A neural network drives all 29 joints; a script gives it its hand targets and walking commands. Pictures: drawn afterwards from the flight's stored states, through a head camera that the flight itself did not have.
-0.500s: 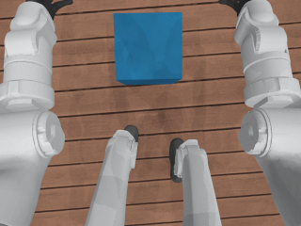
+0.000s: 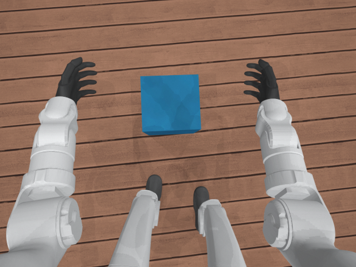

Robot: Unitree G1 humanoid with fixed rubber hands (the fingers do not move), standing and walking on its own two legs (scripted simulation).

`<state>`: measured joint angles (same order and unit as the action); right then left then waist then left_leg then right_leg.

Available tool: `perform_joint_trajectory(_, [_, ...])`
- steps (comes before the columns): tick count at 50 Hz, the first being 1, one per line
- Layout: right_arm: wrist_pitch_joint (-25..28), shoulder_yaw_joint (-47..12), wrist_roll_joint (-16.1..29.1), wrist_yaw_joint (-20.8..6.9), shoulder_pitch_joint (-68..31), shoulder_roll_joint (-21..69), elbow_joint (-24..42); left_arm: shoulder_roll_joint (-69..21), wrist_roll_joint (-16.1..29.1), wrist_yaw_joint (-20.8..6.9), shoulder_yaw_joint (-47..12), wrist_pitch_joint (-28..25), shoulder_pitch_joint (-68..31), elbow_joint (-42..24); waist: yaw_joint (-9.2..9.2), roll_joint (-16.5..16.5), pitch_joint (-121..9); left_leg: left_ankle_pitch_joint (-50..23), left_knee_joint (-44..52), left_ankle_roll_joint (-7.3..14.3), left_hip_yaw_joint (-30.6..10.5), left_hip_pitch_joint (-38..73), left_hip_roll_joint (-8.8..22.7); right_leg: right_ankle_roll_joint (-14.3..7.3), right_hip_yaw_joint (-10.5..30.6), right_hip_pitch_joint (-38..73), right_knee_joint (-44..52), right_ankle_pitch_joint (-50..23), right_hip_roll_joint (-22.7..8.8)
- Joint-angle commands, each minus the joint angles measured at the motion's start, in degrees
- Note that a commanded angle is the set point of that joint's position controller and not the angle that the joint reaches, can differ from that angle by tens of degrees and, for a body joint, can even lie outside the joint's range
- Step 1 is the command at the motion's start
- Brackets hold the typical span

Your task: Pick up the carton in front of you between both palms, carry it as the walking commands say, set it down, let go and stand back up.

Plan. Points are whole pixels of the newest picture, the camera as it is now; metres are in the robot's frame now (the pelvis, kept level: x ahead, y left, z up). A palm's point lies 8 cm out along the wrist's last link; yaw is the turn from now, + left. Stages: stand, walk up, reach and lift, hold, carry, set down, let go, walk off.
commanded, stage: let go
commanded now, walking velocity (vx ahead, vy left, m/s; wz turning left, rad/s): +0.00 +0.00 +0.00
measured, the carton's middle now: (170, 108) +0.50 +0.06 -0.56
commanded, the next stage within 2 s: stand in 1.14 s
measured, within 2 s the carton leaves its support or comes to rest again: neither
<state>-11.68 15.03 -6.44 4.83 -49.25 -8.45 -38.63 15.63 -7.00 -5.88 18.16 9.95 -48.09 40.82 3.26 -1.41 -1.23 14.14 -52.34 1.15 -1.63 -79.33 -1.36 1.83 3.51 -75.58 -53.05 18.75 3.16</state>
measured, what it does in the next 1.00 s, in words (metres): rises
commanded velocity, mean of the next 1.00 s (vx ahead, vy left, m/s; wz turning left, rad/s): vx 0.00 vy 0.00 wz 0.00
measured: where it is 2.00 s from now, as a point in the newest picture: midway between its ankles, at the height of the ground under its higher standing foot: (176, 211)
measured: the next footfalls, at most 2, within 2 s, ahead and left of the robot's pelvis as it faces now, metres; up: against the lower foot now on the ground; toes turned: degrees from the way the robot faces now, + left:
none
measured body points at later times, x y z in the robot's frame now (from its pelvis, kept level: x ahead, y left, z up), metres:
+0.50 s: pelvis +0.05 -0.01 +0.07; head +0.17 -0.01 +0.51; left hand +0.26 +0.24 -0.01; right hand +0.31 -0.22 -0.02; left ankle +0.06 +0.10 -0.65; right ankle +0.03 -0.13 -0.65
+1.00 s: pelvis +0.07 -0.03 +0.09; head +0.08 -0.02 +0.54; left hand +0.23 +0.21 +0.01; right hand +0.25 -0.25 +0.01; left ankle +0.06 +0.10 -0.65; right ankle +0.03 -0.13 -0.65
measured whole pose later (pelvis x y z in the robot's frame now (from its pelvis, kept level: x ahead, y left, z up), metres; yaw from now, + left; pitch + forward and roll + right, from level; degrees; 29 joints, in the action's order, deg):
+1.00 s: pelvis +0.07 -0.03 +0.09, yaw +2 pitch -5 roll +1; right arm -7.7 2.0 -0.7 -3.7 12.4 -11.6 -24.2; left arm 12.2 -1.2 -4.3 2.8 8.0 12.2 24.3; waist 0.0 -1.4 6.1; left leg 13.9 -24.7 -0.5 -2.1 -6.1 -1.2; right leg -1.4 3.2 -2.9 -26.1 18.2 1.8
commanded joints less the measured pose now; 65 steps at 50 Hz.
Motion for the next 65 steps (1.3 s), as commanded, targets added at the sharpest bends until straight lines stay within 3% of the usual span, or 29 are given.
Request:
perform_joint_trajectory(1, [3.1, -0.9, 0.4, -0.3, -3.1, -4.7, 10.0, 6.8, 1.2, -0.2, -0.9, -2.6, -1.2, -9.5, 2.29, 3.2, -54.7, -34.1, 1.6, -1.4, -0.4, 55.8, 0.0, 1.1, -4.4, 15.4, 5.8, -16.4, 2.2])
perform_joint_trajectory(11, [8.1, -3.8, 1.4, -3.0, 21.9, -4.5, 8.8, 2.7, 5.7, 0.0, -6.1, -7.5, 23.8, -10.7, -0.34, 3.2, -40.6, -30.3, 9.6, -2.0, -2.5, 64.6, 1.2, 0.0, -3.8, 23.4, 14.3, -11.4, 0.9])
perform_joint_trajectory(22, [11.9, -7.3, 4.1, -5.7, 43.3, -5.7, 12.8, 1.3, 7.4, 1.7, -11.3, -10.7, 46.8, -17.3, -0.86, 3.0, -22.0, -20.1, 20.5, -2.3, -0.8, 68.7, 0.3, -0.9, -2.4, 47.0, 23.5, -11.7, -0.6])
perform_joint_trajectory(28, [12.1, -9.6, 5.1, -6.4, 52.9, -6.4, 15.3, 1.4, 7.9, 1.9, -13.7, -10.3, 55.9, -19.9, -1.91, 0.2, -11.1, -16.1, 26.0, -2.6, 0.8, 72.6, -0.7, -0.8, -1.8, 57.0, 29.3, -13.4, -1.5])
perform_joint_trajectory(34, [9.8, -11.1, 5.7, -7.3, 57.9, -7.2, 17.7, 2.6, 7.7, 1.6, -14.1, -7.8, 58.1, -21.7, -3.22, -1.8, -1.5, -10.8, 28.6, -2.1, 1.8, 77.3, -1.6, -0.8, -1.2, 59.7, 33.4, -11.4, -2.6])
perform_joint_trajectory(41, [6.4, -12.1, 6.1, -8.4, 58.6, -7.5, 19.7, 3.0, 6.3, 1.5, -13.5, -4.0, 58.7, -21.4, -2.85, -0.5, 4.8, -9.4, 28.2, -2.0, 2.5, 81.1, -2.2, -1.4, -1.1, 59.7, 34.9, -9.5, -3.5])
perform_joint_trajectory(51, [4.6, -11.2, 5.5, -8.4, 59.3, -8.1, 19.7, 2.5, 5.8, 1.9, -13.4, -2.7, 59.3, -21.9, -2.99, 0.4, 2.9, -15.3, 28.4, -1.6, 1.8, 81.7, -1.8, -0.8, -1.8, 64.9, 32.3, -18.3, -2.0])
perform_joint_trajectory(52, [6.2, -11.1, 6.4, -7.2, 62.6, -8.2, 15.7, 4.2, 4.3, 3.4, -13.2, 0.3, 57.6, -25.0, -3.71, 1.8, 0.0, -14.3, 26.3, -2.5, 2.2, 79.5, -3.3, -0.7, -1.7, 67.6, 30.5, -22.6, -2.2])
perform_joint_trajectory(53, [6.6, -11.4, 6.5, -6.7, 62.1, -8.4, 16.9, 3.9, 4.9, 4.0, -14.1, 1.1, 58.9, -24.0, -4.06, 0.1, 0.3, -14.0, 26.3, -2.3, 1.8, 78.9, -3.2, -0.4, -1.5, 67.3, 29.7, -24.3, -1.9])
perform_joint_trajectory(57, [6.8, -12.2, 6.9, -6.4, 59.6, -9.1, 18.1, 3.3, 5.8, 4.9, -14.8, 2.1, 59.3, -24.6, -3.06, 0.0, 1.1, -14.1, 26.3, -2.1, 1.4, 76.8, -2.8, -0.8, -1.9, 66.7, 29.4, -21.7, -1.8])
perform_joint_trajectory(58, [8.0, -10.6, 3.6, -4.6, 58.7, -14.7, 9.1, 9.4, 5.7, 6.8, -13.3, -2.2, 57.0, -17.1, -2.27, -5.6, 3.6, -9.9, 25.4, -2.3, -1.1, 68.5, 3.0, 0.2, -0.7, 61.6, 29.5, -9.8, -4.6])
perform_joint_trajectory(61, [10.0, -10.4, 3.3, -4.1, 58.9, -16.0, 6.8, 8.1, 4.5, 6.8, -13.6, -6.3, 57.5, -15.0, -3.21, -1.1, 3.1, 0.1, 27.6, -1.4, -3.2, 66.5, 3.5, -1.3, 2.2, 60.6, 30.8, 0.2, -5.2])
perform_joint_trajectory(63, [11.0, -10.6, 3.5, -4.2, 57.3, -16.1, 5.1, 8.0, 4.6, 6.4, -13.7, -7.5, 57.3, -13.1, -2.90, 1.6, 1.5, -0.2, 28.6, -0.8, -4.5, 65.9, 4.2, -1.7, 2.2, 62.6, 29.4, -2.9, -5.2])
perform_joint_trajectory(65, [11.6, -10.8, 3.7, -4.3, 56.5, -16.2, 3.5, 8.7, 4.6, 6.2, -13.6, -8.4, 57.6, -11.2, -2.66, 2.2, -0.3, -5.6, 28.0, -0.4, -4.6, 66.8, 4.6, -1.6, 2.2, 64.3, 28.7, -7.5, -5.5])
